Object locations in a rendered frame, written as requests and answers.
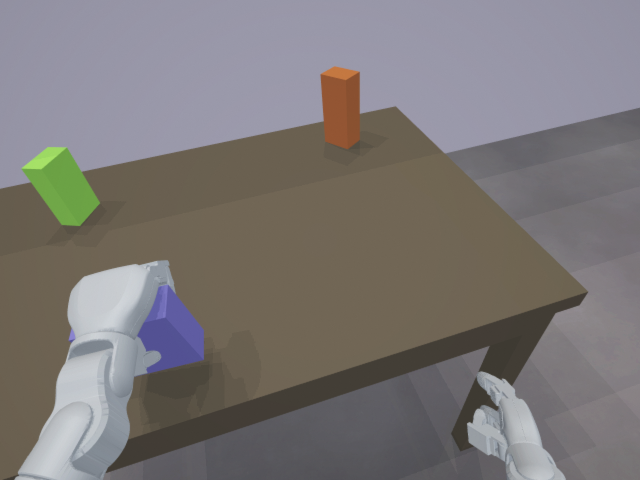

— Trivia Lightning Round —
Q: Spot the table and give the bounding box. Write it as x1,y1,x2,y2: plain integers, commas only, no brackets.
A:
0,106,588,480

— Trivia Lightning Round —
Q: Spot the robot left forearm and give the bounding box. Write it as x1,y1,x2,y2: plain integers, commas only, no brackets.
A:
14,331,138,480

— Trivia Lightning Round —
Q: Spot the robot right hand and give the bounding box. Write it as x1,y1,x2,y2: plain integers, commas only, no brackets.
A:
467,371,543,462

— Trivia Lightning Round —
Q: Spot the sponge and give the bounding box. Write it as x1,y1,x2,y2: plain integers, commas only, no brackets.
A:
69,285,204,377

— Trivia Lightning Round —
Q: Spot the robot right forearm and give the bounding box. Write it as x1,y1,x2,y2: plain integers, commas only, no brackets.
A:
505,442,566,480

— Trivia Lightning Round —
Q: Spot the robot left hand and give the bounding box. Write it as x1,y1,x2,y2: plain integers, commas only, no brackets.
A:
67,260,176,377

